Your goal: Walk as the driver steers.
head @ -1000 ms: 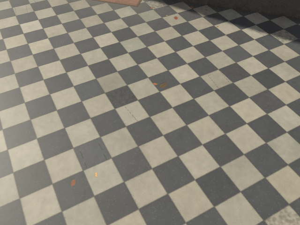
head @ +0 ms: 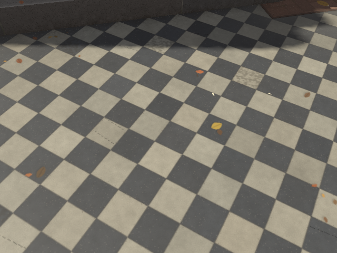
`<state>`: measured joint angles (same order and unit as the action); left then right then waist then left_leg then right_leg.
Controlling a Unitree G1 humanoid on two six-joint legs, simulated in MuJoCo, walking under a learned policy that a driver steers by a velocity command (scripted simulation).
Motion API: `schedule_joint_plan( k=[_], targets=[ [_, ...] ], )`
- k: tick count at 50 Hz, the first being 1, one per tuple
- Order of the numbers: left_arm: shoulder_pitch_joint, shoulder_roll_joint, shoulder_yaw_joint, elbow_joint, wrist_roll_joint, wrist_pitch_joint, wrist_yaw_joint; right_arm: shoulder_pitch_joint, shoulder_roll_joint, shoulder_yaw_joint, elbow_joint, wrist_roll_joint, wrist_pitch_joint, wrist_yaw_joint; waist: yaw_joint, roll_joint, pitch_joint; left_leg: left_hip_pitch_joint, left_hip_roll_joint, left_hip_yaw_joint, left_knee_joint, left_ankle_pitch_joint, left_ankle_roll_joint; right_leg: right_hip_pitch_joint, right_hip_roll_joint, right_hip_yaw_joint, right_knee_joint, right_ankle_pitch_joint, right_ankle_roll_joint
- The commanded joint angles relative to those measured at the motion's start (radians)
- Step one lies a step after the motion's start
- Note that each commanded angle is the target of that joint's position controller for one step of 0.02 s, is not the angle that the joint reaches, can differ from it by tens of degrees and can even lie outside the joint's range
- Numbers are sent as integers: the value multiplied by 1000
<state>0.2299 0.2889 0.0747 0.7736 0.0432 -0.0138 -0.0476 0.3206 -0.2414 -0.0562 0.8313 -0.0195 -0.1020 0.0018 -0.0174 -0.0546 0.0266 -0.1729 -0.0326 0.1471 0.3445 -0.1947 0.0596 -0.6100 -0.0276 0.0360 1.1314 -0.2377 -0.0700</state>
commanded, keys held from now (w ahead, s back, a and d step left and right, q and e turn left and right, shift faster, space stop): w+e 0.08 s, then e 0.16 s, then no key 0.54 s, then w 0.22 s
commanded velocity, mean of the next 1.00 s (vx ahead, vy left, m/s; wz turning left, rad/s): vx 0.19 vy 0.00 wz -0.28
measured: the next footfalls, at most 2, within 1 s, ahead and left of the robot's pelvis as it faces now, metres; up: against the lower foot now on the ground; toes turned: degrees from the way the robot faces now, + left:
right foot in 0.28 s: +0.29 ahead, -0.12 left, +0.00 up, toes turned -12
left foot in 0.76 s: +0.29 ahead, +0.07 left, +0.00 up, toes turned -13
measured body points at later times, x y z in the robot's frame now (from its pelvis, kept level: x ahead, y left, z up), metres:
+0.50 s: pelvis +0.20 -0.05 -0.01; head +0.24 -0.08 +0.44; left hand +0.36 +0.17 -0.13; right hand +0.23 -0.31 -0.15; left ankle +0.23 +0.10 -0.67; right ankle +0.25 -0.11 -0.74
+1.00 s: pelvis +0.27 -0.04 +0.00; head +0.26 -0.04 +0.45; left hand +0.38 +0.19 -0.14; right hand +0.22 -0.29 -0.15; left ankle +0.25 +0.08 -0.74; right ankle +0.25 -0.12 -0.73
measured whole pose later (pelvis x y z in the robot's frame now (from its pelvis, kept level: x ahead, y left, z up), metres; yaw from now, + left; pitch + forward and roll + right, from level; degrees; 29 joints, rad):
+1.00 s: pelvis +0.27 -0.04 +0.00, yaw -14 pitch +0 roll +0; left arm 0.29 0.21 0.04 0.94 0.03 -0.04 -0.02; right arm 0.36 -0.21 -0.05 0.96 -0.01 -0.02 -0.01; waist -0.01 0.01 -0.02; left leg -0.12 -0.01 0.02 0.41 -0.29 0.04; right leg -0.26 0.04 -0.05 0.56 -0.35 -0.10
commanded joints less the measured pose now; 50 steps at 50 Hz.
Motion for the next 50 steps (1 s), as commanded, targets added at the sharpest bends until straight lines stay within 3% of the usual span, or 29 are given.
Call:
schedule_joint_plan(
  k=[1,5,9,11,12,13,14,15,16,17,18,19,20,22,24,30,34,36,37,38,39,40,41,43,44,46,48,50],
  targets=[
    [-20,0,-9,-73,0,1,-16,18,-76,-11,-35,1,-24,4,23,118,15,42,291,-170,-207,207,116,-119,-48,27,-37,105,12],
    [-162,-27,-29,-117,-7,-9,-30,46,-87,-9,-13,3,-17,1,1,119,49,43,251,-24,-179,365,83,-63,-36,-53,-287,257,10],
    [-236,-35,-37,-145,-1,-16,-35,102,-128,-14,17,10,4,-18,-23,137,40,130,260,50,-64,654,52,56,15,-151,-479,212,-10],
    [-173,-9,-27,-133,9,-18,-25,103,-157,-21,26,11,22,-32,2,166,-4,188,267,68,77,839,35,139,69,-170,-526,120,-40],
    [-89,11,-17,-111,14,-25,-19,100,-170,-25,28,13,32,-37,35,167,-48,190,265,75,209,866,29,226,99,-162,-567,103,-60],
    [36,34,-4,-67,26,-38,-8,100,-169,-23,26,21,39,-39,89,129,-121,135,241,86,401,749,9,395,118,-136,-669,194,-85],
    [143,107,17,-42,35,-47,10,130,-144,-17,5,19,40,-35,126,34,-221,-66,203,88,674,361,-22,646,-35,24,-651,474,-124],
    [115,211,37,-67,13,-45,21,240,-20,14,-47,35,45,-22,35,-166,-381,-414,55,29,1046,-538,-68,975,-398,433,-519,1147,-313],
    [212,181,42,-76,-42,-26,41,174,-111,-4,-43,16,60,-25,127,-28,-505,-421,52,-129,1111,-439,-72,943,-390,459,-590,1142,-361],
    [111,131,26,-74,-42,-19,54,95,-91,1,-55,28,63,-23,88,-17,-359,-464,89,-151,1088,-330,-73,817,-342,350,-655,1019,-332],
    [35,62,5,-75,-48,-15,56,48,-80,7,-56,18,62,-23,59,26,-232,-453,117,-152,987,-269,-73,667,-283,277,-713,888,-277],
    [-3,32,-7,-68,-50,-14,59,33,-83,5,-52,1,72,-23,22,36,-151,-411,133,-157,913,-242,-76,555,-229,228,-753,818,-226],
    [-23,18,-13,-65,-50,-14,60,71,-82,3,-39,-14,93,-21,-7,25,-126,-335,131,-151,869,-224,-81,458,-198,179,-785,787,-204],
    [-22,30,-14,-54,-29,-24,52,111,-60,4,-19,-11,120,-18,-31,27,-139,-250,103,-137,827,-187,-78,380,-168,128,-805,815,-191],
    [-21,43,-12,-41,-20,-33,46,104,-49,4,-13,-5,130,-16,-38,18,-144,-233,94,-140,767,-151,-74,353,-155,106,-827,748,-183],
    [23,31,-20,6,-15,-19,47,-20,-49,5,-19,-6,151,-26,11,-41,-77,-217,86,-149,512,-120,-64,337,-139,151,-911,194,-156],
    [41,32,-23,37,-8,-5,56,-39,-41,10,-7,4,144,-37,31,-46,-40,-137,49,-135,345,-184,-45,324,-149,200,-891,40,-160],
    [23,29,-28,48,-19,3,65,9,-19,17,19,5,133,-44,-1,-19,-34,-24,32,-118,149,-108,-26,296,-138,205,-846,28,-131],
    [38,14,-34,58,-24,2,70,26,-24,20,27,-1,121,-47,-8,12,-31,54,61,-157,36,-29,-16,259,-123,207,-829,19,-90],
    [60,-24,-46,61,-28,-3,70,44,-60,18,29,-15,105,-50,5,81,-43,105,175,-286,-41,-3,4,234,-84,178,-773,10,-42],
    [110,-50,-47,69,-45,-6,66,-27,-123,10,23,-6,96,-47,78,197,-6,18,266,-389,-61,77,52,253,35,63,-752,-7,-8],
    [90,-31,-46,101,-31,-3,65,-36,-72,18,37,1,88,-32,52,188,-17,-85,262,-385,-85,-88,66,379,50,36,-739,-15,-3],
    [73,-8,-37,107,-23,-4,61,-23,-75,13,47,4,84,-24,37,207,2,-106,218,-374,-112,-293,57,390,71,13,-686,-55,-10],
    [37,20,-22,103,-11,-3,46,10,-119,-6,62,6,91,-24,11,249,77,-104,240,-434,-189,-540,89,283,101,-51,-571,-157,-19],
    [23,6,-23,95,-7,-7,38,20,-123,-11,71,8,91,-24,8,250,108,-103,275,-466,-214,-563,114,247,86,-64,-529,-146,-21],
    [13,-20,-27,96,-8,-23,30,30,-117,-18,81,6,83,-20,5,196,120,-55,310,-489,-221,-491,147,196,55,-68,-493,-135,-25],
    [1,-29,-26,98,-13,-41,28,32,-117,-24,91,3,69,-15,2,168,108,-2,300,-459,-201,-394,156,197,49,-79,-529,-155,-29],
    [28,-41,-24,114,-20,-53,29,15,-118,-29,99,10,62,-11,24,161,94,-30,257,-388,-158,-324,140,322,66,-109,-655,-95,-34]
  ],
)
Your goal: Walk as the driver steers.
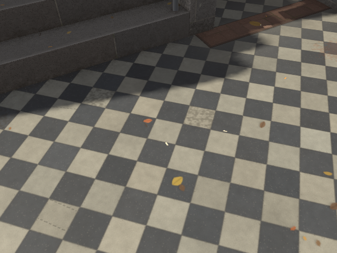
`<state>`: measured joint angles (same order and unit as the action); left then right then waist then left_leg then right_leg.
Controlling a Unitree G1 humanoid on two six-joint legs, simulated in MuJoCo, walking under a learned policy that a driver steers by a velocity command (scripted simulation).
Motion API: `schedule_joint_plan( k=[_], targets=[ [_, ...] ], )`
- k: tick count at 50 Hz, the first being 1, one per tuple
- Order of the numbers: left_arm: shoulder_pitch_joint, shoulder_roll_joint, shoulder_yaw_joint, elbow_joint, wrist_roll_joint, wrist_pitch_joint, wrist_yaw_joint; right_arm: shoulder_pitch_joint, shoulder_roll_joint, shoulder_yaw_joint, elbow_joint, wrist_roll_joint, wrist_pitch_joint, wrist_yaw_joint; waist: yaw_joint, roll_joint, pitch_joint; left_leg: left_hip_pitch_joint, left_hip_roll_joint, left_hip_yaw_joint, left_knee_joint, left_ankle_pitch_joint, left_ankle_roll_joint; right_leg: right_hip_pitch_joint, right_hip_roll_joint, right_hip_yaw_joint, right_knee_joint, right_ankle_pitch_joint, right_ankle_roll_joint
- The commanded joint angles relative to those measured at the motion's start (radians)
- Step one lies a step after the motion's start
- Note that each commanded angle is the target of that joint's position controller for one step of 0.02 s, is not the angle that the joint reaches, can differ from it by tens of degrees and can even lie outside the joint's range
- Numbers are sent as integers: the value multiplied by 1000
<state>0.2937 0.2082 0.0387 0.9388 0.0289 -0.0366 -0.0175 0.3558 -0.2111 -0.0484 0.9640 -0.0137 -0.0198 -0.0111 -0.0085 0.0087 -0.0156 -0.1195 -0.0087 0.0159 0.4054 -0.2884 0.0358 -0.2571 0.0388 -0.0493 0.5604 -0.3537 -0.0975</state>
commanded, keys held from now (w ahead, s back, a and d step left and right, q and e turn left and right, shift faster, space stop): w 0.08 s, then w+q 0.92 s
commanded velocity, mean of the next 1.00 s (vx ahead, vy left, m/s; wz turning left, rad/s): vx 0.45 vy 0.00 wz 0.40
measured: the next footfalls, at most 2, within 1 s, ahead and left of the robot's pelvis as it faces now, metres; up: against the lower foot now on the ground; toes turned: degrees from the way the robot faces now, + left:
left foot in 0.50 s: +0.37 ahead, +0.11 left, +0.00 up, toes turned +15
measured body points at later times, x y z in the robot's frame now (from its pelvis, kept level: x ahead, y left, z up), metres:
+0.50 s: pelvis +0.21 +0.02 -0.03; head +0.25 +0.03 +0.42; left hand +0.10 +0.24 -0.17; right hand +0.44 -0.17 -0.14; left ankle +0.33 +0.10 -0.74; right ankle +0.02 -0.09 -0.73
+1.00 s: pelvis +0.48 +0.09 -0.01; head +0.50 +0.12 +0.44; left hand +0.59 +0.39 -0.10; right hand +0.54 -0.18 -0.13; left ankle +0.33 +0.10 -0.74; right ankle +0.69 +0.03 -0.70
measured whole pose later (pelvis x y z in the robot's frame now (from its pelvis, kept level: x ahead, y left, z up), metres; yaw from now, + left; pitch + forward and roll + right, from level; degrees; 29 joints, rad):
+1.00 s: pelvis +0.48 +0.09 -0.01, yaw +28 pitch +2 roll +0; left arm -0.01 0.24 0.02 0.75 0.03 -0.04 -0.03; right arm 0.48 -0.25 -0.07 0.91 -0.02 -0.05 -0.01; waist -0.11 -0.03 0.03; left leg 0.02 -0.15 -0.20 0.30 -0.33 0.13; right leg -0.63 -0.04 0.03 0.65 -0.05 0.03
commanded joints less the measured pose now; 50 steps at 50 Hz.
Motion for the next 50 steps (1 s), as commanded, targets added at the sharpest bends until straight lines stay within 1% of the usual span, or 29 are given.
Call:
schedule_joint_plan(
  k=[1,2,3,4,5,6,7,9,11,15,17,20,22,23,24,25,26,27,28,29,30,31,32,34,37,42,46,48,50],
  targets=[
    [11,40,16,-30,-7,-36,1,-30,-145,-39,-31,7,-22,3,37,86,124,-140,203,-217,-175,-203,149,86,15,-28,-145,53,-9],
    [93,59,24,1,-7,-42,7,-46,-130,-37,-34,5,-26,2,69,54,100,-236,169,-172,-96,-186,129,236,-6,19,-172,45,-16],
    [207,124,41,28,-1,-50,19,-95,-80,-23,-65,7,-35,8,119,-82,75,-400,93,-76,94,-161,87,390,-150,241,-277,-115,-55],
    [309,207,66,58,-6,-48,22,-138,-41,-12,-107,6,-42,16,150,-284,80,-596,-28,79,364,-183,48,474,-352,581,-424,-298,-150],
    [298,176,58,62,5,-44,23,-193,-112,-28,-119,-15,-39,16,143,-181,139,-684,8,15,533,-237,64,435,-421,623,-428,-206,-191],
    [237,138,46,44,10,-45,23,-180,-103,-29,-105,-12,-40,22,101,-80,138,-672,38,-44,600,-176,75,395,-389,529,-412,-119,-173],
    [188,118,40,31,8,-50,26,-149,-82,-25,-84,-3,-42,31,67,-54,123,-642,56,-68,613,-103,77,366,-351,439,-423,-54,-136],
    [149,92,26,29,0,-62,35,-142,-74,-25,-72,-11,-36,44,40,-63,113,-610,66,-67,606,1,62,339,-298,290,-451,95,-81],
    [174,82,19,48,-5,-70,38,-153,-59,-23,-71,-17,-24,51,32,-75,101,-619,54,-47,623,66,44,340,-272,180,-435,300,-61],
    [182,73,6,68,-6,-78,38,-297,-30,-6,-132,-16,-17,59,38,-80,142,-613,53,16,482,185,17,266,-240,23,-437,498,-49],
    [182,82,4,75,-6,-81,40,-366,-20,5,-163,-14,-16,66,46,-93,159,-537,49,64,354,241,24,221,-232,-32,-442,532,-46],
    [198,109,7,93,-10,-82,46,-396,-37,5,-189,-16,-13,68,38,-89,160,-444,23,121,246,232,70,257,-260,-80,-395,701,-37],
    [182,134,13,96,-11,-78,53,-328,-59,-6,-175,-18,-14,60,-3,-101,107,-350,-28,155,233,173,114,316,-272,-121,-253,1013,-23],
    [171,148,18,94,-7,-70,56,-244,-77,-16,-151,-20,-16,56,-41,-107,57,-271,-61,166,232,127,138,332,-276,-140,-118,1128,-18],
    [158,163,23,86,-6,-61,57,-123,-99,-29,-114,-22,-19,54,-89,-113,-12,-135,-87,159,198,108,165,304,-278,-145,59,1126,-13],
    [148,170,25,73,-5,-56,52,16,-145,-53,-70,-31,-22,46,-152,-81,-85,68,-78,98,143,74,201,178,-253,-156,299,960,3],
    [167,101,13,30,-15,-57,39,95,-246,-83,-69,-39,-21,30,-153,88,-186,304,188,-283,93,-67,300,-104,-160,-167,689,395,38],
    [151,86,15,-27,-23,-66,24,47,-291,-89,-88,-16,-10,36,-96,189,-267,417,369,-818,-114,-95,422,-378,27,4,939,-175,62],
    [34,133,24,-56,-14,-76,18,-1,-266,-84,-83,3,-3,30,-94,79,-143,332,332,-705,-162,-133,383,-484,-51,107,932,-66,49],
    [-4,132,22,-72,-18,-88,14,-56,-212,-71,-88,7,-6,24,-63,17,-32,186,311,-574,-179,-57,344,-477,-97,95,850,35,47],
    [-1,120,21,-64,-12,-89,17,-93,-172,-61,-91,4,-12,23,-18,-52,25,63,263,-484,-193,74,301,-413,-129,94,756,72,51],
    [11,109,20,-66,5,-73,20,-119,-152,-54,-95,8,-20,18,18,-57,40,-25,213,-410,-197,178,274,-345,-147,100,696,72,67],
    [34,94,17,-63,17,-52,17,-128,-140,-48,-98,10,-29,16,40,-42,27,-72,181,-352,-203,237,263,-291,-156,101,654,68,82],
    [20,83,16,-79,24,-21,13,-94,-153,-49,-91,15,-47,18,47,-23,22,-110,144,-300,-205,320,262,-278,-156,81,587,74,107],
    [-110,92,18,-134,23,-4,8,-28,-178,-53,-87,16,-48,16,13,6,61,-106,114,-294,-233,277,233,-368,-160,62,453,191,142],
    [-287,106,17,-203,15,-2,0,96,-179,-53,-83,13,-40,11,-63,36,61,50,111,-337,-201,358,179,-483,-130,70,268,340,157],
    [-404,104,4,-255,10,-9,-9,158,-178,-50,-83,4,-36,1,-98,54,69,149,113,-365,-143,476,186,-504,-90,65,157,333,149],
    [-449,105,-4,-284,5,-18,-12,177,-185,-51,-85,-4,-35,-5,-109,64,72,185,122,-386,-103,555,191,-484,-65,58,96,305,135],
    [-429,120,-5,-297,-2,-28,-11,156,-201,-54,-97,-7,-36,-13,-83,79,67,177,133,-408,-65,612,172,-382,-47,68,20,281,112]
  ],
)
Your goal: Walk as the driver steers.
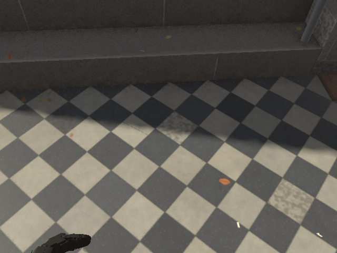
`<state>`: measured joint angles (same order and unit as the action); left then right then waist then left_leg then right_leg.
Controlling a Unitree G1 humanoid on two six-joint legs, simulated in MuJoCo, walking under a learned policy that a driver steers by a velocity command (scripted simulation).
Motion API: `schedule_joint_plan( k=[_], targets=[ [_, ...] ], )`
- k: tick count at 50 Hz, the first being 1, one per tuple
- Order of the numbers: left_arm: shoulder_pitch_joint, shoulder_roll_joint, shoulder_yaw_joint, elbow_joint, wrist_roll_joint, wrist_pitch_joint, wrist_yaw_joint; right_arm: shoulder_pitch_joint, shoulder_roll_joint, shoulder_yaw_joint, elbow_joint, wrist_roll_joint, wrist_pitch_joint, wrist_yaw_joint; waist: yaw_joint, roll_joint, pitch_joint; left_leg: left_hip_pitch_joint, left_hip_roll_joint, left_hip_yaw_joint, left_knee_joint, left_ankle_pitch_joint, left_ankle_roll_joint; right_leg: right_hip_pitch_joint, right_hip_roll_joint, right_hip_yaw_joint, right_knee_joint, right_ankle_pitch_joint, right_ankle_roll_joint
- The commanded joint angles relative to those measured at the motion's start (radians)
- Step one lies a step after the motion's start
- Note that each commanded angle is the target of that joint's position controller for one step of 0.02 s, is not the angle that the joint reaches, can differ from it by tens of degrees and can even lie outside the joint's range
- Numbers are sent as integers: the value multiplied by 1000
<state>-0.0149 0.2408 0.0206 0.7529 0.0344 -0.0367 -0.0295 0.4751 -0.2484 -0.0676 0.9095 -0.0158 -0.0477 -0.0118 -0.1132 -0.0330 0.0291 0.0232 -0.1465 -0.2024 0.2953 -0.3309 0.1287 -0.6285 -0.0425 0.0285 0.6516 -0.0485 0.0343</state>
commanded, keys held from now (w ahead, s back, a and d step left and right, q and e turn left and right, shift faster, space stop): w+q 0.60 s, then w+e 0.40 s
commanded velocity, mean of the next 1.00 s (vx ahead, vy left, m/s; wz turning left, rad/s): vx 0.50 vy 0.00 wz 0.35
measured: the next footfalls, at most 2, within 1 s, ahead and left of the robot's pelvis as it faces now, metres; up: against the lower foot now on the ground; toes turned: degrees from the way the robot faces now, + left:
right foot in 0.08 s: +0.23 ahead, -0.13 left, +0.00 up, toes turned +5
left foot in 0.60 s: +0.43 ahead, +0.15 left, +0.00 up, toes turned +26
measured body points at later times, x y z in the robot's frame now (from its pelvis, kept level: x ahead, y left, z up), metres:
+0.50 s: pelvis +0.26 -0.01 +0.00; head +0.30 +0.01 +0.45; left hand +0.17 +0.25 -0.13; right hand +0.54 -0.16 -0.09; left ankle +0.37 +0.15 -0.69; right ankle +0.19 -0.13 -0.74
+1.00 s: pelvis +0.51 +0.13 +0.00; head +0.52 +0.15 +0.45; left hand +0.53 +0.40 -0.13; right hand +0.60 -0.12 -0.13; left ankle +0.40 +0.14 -0.74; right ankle +0.70 +0.05 -0.68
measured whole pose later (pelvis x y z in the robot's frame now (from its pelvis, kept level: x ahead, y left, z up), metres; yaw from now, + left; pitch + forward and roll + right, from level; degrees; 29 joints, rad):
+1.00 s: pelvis +0.51 +0.13 +0.00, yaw +18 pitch +0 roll +1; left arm 0.22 0.26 0.05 0.85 0.02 -0.01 -0.04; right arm 0.38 -0.23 -0.03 0.90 -0.02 -0.09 -0.01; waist -0.02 -0.05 0.03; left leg 0.08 -0.10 0.15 0.17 -0.27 0.10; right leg -0.68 -0.07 0.00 0.83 0.00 -0.03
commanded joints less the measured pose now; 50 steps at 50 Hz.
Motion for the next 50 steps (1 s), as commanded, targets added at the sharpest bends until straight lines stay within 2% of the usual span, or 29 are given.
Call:
schedule_joint_plan(
  k=[1,2,3,4,5,6,7,8,10,12,15,18,21,25,27,28,29,30,31,32,33,34,35,36,37,38,40,45,50],
  targets=[
    [-60,100,17,-100,-10,-33,5,-3,-175,-37,-54,-4,-9,-14,59,128,9,-10,263,-185,78,709,56,108,53,-13,-118,-55,-37],
    [40,126,28,-72,-13,-38,14,-38,-189,-40,-64,-4,-13,-10,105,128,-35,-56,242,-178,158,817,31,273,86,-25,-144,-94,-56],
    [184,158,41,-35,-12,-50,27,-61,-196,-40,-68,4,-21,1,177,89,-113,-107,193,-141,323,841,7,478,77,-20,-202,-58,-83],
    [343,221,59,-22,7,-60,47,-62,-152,-29,-92,17,-33,14,237,21,-246,-237,140,-97,565,616,-13,729,-98,146,-220,-210,-127],
    [392,309,78,-30,33,-51,56,49,-33,-5,-120,55,-31,11,184,-210,-389,-544,-10,39,871,-156,-51,1013,-409,579,-260,-238,-235],
    [353,263,79,-28,12,-35,49,57,-132,-15,-111,19,-19,1,160,-168,-372,-650,47,68,990,-199,-41,931,-419,769,-332,-347,-275],
    [278,166,58,-41,4,-32,46,-16,-149,-21,-102,2,-9,4,142,-41,-195,-669,103,76,1002,-90,-44,768,-365,599,-361,-374,-248],
    [231,108,43,-38,2,-34,41,-74,-134,-18,-110,-3,-5,14,134,18,-100,-651,137,92,957,-19,-51,645,-305,438,-384,-282,-221],
    [241,87,35,-10,-1,-43,42,-96,-110,-17,-118,-20,15,36,107,-54,-31,-605,177,108,899,13,-64,520,-225,241,-429,-114,-177],
    [275,91,37,13,-12,-65,33,-105,-90,-13,-130,-21,35,50,95,-74,-33,-598,183,124,888,29,-69,498,-212,155,-447,22,-177],
    [303,104,45,33,-20,-81,27,-204,-77,-6,-175,-24,46,66,97,-65,-13,-691,205,136,853,105,-80,515,-223,55,-486,110,-194],
    [334,104,46,53,-15,-78,25,-316,-68,3,-220,-20,44,76,112,-57,12,-733,212,166,727,211,-92,527,-200,-49,-502,154,-188],
    [352,122,50,65,-16,-75,26,-420,-49,19,-255,-16,36,90,133,-55,31,-669,210,219,527,320,-82,527,-183,-137,-503,168,-166],
    [416,160,59,93,-16,-59,38,-513,-60,23,-296,-25,36,98,158,-49,55,-627,192,288,376,245,-40,633,-224,-187,-465,251,-150],
    [434,183,63,106,-13,-43,45,-503,-72,18,-300,-31,37,90,146,-59,33,-562,143,326,331,141,-4,694,-234,-227,-357,502,-137],
    [441,201,66,111,-11,-34,48,-457,-84,11,-290,-35,36,85,124,-70,-4,-493,104,344,316,85,17,714,-235,-246,-252,655,-132],
    [442,214,68,111,-12,-24,51,-355,-102,0,-262,-38,30,77,81,-67,-66,-371,63,346,281,59,44,700,-233,-261,-89,724,-128],
    [432,212,65,99,-13,-17,50,-181,-135,-20,-204,-45,21,64,5,-18,-165,-139,46,315,217,84,77,592,-209,-284,149,618,-103],
    [479,120,39,55,-24,-19,39,-77,-224,-45,-189,-58,19,46,-7,147,-296,193,310,-44,176,-84,156,266,-156,-281,470,126,-68],
    [456,101,36,3,-22,-25,25,-85,-281,-55,-209,-16,27,35,21,273,-380,329,540,-544,10,-5,256,-25,29,-169,743,-499,-27],
    [343,158,48,-4,-16,-25,25,-80,-245,-48,-195,-7,35,21,-13,106,-275,266,514,-389,0,166,225,-117,-19,-51,763,-398,-38],
    [319,126,37,-5,-34,-34,22,-131,-194,-34,-181,-5,26,12,25,83,-161,134,482,-229,8,323,200,-103,-53,-39,712,-323,-50],
    [346,110,32,20,-35,-34,20,-166,-146,-18,-168,-6,14,12,74,40,-92,0,431,-115,-13,437,147,-27,-84,-26,610,-292,-56],
    [374,105,32,37,-19,-19,16,-195,-119,-7,-158,-3,1,11,115,45,-59,-89,389,-34,-38,478,109,40,-98,-14,546,-282,-56],
    [422,100,32,66,-8,1,10,-216,-100,1,-157,-4,-12,14,137,61,-54,-146,366,23,-68,478,84,103,-94,-8,519,-265,-54],
    [436,98,35,79,-6,14,4,-206,-96,3,-148,-4,-25,16,141,69,-53,-164,355,50,-88,498,76,122,-79,-6,513,-247,-55],
    [413,88,40,82,-13,24,-8,-185,-113,-1,-125,-1,-40,17,144,77,-23,-163,340,110,-130,493,53,75,-62,10,478,-182,-56],
    [255,77,44,49,-16,23,-10,-128,-98,7,-84,1,-52,12,106,84,48,-91,320,225,-178,509,-9,-73,-33,20,319,3,-54],
    [114,45,22,6,-6,14,-21,-72,-90,18,-39,-1,-56,-7,68,83,77,14,332,317,-163,677,-28,-70,-13,-85,98,78,-73]
  ],
)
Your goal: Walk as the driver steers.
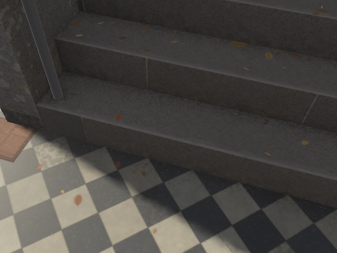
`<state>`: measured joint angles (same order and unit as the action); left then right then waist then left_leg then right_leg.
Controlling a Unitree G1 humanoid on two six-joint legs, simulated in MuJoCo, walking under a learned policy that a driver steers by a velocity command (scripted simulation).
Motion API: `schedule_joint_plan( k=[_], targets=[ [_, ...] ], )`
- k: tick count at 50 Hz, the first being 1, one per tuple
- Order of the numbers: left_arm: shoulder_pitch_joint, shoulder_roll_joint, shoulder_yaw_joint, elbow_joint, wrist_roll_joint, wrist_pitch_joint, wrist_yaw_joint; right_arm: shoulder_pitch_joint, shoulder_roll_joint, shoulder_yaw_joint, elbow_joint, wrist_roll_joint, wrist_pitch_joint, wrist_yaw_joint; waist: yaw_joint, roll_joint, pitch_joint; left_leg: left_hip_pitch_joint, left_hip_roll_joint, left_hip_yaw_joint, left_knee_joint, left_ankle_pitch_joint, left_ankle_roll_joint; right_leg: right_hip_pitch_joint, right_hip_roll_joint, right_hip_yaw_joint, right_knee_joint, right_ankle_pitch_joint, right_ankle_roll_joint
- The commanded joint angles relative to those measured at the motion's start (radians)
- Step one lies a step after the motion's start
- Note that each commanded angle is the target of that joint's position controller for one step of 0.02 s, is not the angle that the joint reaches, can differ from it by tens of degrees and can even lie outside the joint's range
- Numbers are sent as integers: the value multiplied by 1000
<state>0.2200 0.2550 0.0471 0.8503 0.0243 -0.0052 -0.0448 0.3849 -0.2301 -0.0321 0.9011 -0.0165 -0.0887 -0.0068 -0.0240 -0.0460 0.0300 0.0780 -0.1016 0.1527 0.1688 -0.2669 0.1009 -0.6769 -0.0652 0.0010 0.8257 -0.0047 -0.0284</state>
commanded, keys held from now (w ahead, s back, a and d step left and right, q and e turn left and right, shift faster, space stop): w+e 1.00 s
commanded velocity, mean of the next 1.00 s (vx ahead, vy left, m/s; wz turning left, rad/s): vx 0.50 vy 0.00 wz -0.54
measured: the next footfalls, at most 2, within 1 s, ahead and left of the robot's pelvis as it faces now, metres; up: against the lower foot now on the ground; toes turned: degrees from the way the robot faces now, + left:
right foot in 0.16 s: +0.24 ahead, -0.08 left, +0.00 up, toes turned -10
left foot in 0.64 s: +0.58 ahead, +0.01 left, +0.00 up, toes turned -24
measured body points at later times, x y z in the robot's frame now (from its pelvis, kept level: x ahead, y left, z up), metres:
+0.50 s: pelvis +0.28 -0.04 +0.00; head +0.32 -0.06 +0.45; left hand +0.37 +0.24 -0.12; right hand +0.39 -0.32 -0.10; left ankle +0.48 +0.10 -0.68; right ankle +0.20 -0.07 -0.74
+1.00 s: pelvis +0.52 -0.08 +0.01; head +0.55 -0.09 +0.45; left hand +0.81 +0.02 -0.10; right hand +0.39 -0.32 -0.12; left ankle +0.55 +0.03 -0.74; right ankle +0.54 -0.24 -0.69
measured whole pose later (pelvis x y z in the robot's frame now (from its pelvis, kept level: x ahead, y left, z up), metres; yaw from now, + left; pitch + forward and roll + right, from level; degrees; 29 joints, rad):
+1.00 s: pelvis +0.52 -0.08 +0.01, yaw -35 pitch +2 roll +2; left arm 0.08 0.28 0.03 0.77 0.04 -0.01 -0.06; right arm 0.34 -0.26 -0.04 0.86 -0.03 -0.10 0.00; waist -0.04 -0.05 0.03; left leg -0.09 0.01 0.20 0.28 -0.21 0.02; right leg -0.61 -0.06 0.00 0.83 -0.13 -0.02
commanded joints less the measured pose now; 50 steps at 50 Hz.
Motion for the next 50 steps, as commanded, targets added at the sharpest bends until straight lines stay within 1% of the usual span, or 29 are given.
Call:
schedule_joint_plan(
  k=[1,4,6,7,8,9,10,11,12,13,15,17,19,22,24,27,29,31,32,33,34,35,36,37,38,39,42,45,50],
  targets=[
    [-148,25,-9,-104,6,-19,-9,39,-109,-16,-17,-1,-12,-17,-30,95,82,-7,294,-24,-20,665,-3,-19,18,-82,-115,22,-21],
    [-144,33,-10,-119,5,-20,-9,53,-140,-16,8,-6,-4,-31,-10,122,45,68,312,24,107,1028,-25,88,89,-160,-196,-84,-76],
    [-31,60,2,-93,7,-18,0,30,-176,-23,11,-11,7,-43,49,164,-20,91,332,41,291,1269,-34,209,146,-183,-201,-195,-126],
    [77,90,15,-63,9,-22,4,10,-195,-29,3,-16,14,-44,98,167,-76,54,339,42,450,1253,-31,330,164,-161,-231,-224,-156],
    [222,126,36,-21,19,-31,12,-31,-206,-31,-15,-11,17,-39,183,133,-146,-67,318,53,689,1068,-30,538,154,-99,-330,-206,-199],
    [308,219,66,-7,22,-28,28,-36,-155,-19,-52,-11,8,-27,202,-12,-230,-298,229,67,1024,461,-35,760,-68,180,-352,-239,-274],
    [237,289,85,-25,6,-16,31,-19,-97,-13,-113,4,-1,-4,109,-210,-278,-730,4,-81,1341,-271,-77,990,-274,744,-476,-177,-450],
    [196,250,82,-26,-26,-12,29,-109,-141,-12,-122,-13,-15,5,132,-7,-188,-840,97,-234,1320,-164,-57,924,-250,654,-536,-224,-418],
    [145,203,69,-32,-26,-11,33,-141,-142,-11,-141,1,-29,13,100,38,-82,-831,137,-224,1240,-73,-59,786,-233,546,-570,-191,-379],
    [105,149,55,-30,-18,-14,33,-129,-142,-13,-132,2,-31,13,47,113,-2,-777,170,-211,1138,-39,-69,655,-188,456,-596,-87,-328],
    [64,126,43,-33,-26,-32,38,-95,-126,-7,-123,-30,7,14,-3,90,17,-665,199,-204,1023,-27,-108,523,-99,322,-619,56,-282],
    [87,152,47,-19,-31,-54,33,-101,-107,-3,-135,-38,35,20,-13,59,1,-642,197,-174,951,-17,-135,484,-59,263,-622,174,-276],
    [114,176,53,-11,-29,-62,31,-173,-101,1,-168,-33,43,25,4,32,10,-665,199,-151,839,53,-155,470,-30,237,-633,196,-259],
    [166,176,57,-1,-30,-57,31,-304,-97,7,-211,-27,42,30,59,-6,12,-695,184,-139,651,182,-165,516,1,234,-614,182,-211],
    [198,181,60,4,-27,-55,34,-372,-97,12,-231,-21,39,31,94,-21,3,-692,166,-138,556,243,-163,562,3,244,-588,204,-193],
    [213,194,63,1,-16,-51,44,-435,-107,16,-256,-13,24,25,114,-27,-6,-645,129,-142,441,254,-147,610,-16,279,-531,285,-174],
    [165,209,67,-18,-9,-56,52,-387,-143,8,-249,-9,13,18,75,-37,-22,-544,119,-173,361,213,-122,618,-41,324,-478,315,-142],
    [108,227,71,-33,-11,-69,49,-198,-195,-13,-189,-11,-5,1,-14,-20,-102,-310,91,-166,292,157,-84,596,-14,327,-302,430,-108],
    [100,197,61,-38,-19,-78,40,-79,-231,-25,-164,-26,-20,-12,-75,36,-184,-120,161,-220,249,143,-55,520,50,284,-109,353,-86],
    [129,100,32,-78,-49,-85,38,33,-307,-41,-174,-57,-21,-31,-101,179,-321,114,429,-499,214,23,4,337,133,184,166,-15,-58],
    [211,91,25,-100,-46,-76,42,-20,-344,-59,-168,-49,-1,-25,-15,404,-377,181,568,-882,106,14,106,119,218,101,331,-530,-52],
    [205,160,32,-49,-16,-53,51,-99,-243,-43,-195,-41,10,-16,9,201,-244,59,533,-792,108,-135,98,70,115,117,405,-468,-59],
    [141,168,35,-41,-6,-46,40,-138,-165,-24,-200,-27,10,-11,-1,96,-145,-56,472,-640,85,-137,76,84,84,106,380,-391,-52],
    [116,145,31,-45,-5,-42,32,-159,-137,-15,-193,-25,11,-9,12,94,-89,-132,420,-513,52,-31,47,103,54,93,332,-350,-42],
    [85,133,29,-55,10,-34,23,-143,-133,-12,-174,-21,5,-13,14,135,-56,-171,393,-428,39,83,39,108,32,87,304,-333,-33],
    [85,117,24,-50,18,-24,15,-131,-139,-15,-159,-19,-4,-11,20,140,-43,-201,370,-355,34,188,34,123,31,69,319,-315,-22],
    [31,88,14,-75,15,-14,1,-101,-145,-23,-134,-11,-24,2,32,140,-57,-198,376,-236,27,403,56,82,14,52,308,-259,-5],
    [-70,77,3,-116,15,-13,-13,-100,-149,-31,-126,-9,-24,3,22,147,-41,-200,372,-144,3,423,65,41,-3,28,202,-180,15],
    [-179,51,-18,-146,19,-18,-18,-103,-175,-43,-110,-7,-27,4,11,150,-36,-232,344,-5,41,471,17,198,15,-39,-94,-96,-2]
  ],
)
Keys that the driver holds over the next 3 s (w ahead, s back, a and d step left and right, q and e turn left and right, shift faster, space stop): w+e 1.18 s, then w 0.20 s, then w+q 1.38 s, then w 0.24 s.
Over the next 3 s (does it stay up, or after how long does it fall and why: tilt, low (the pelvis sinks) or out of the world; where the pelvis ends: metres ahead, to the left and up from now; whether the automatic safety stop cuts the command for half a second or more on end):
stays up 1.39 -0.54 0.55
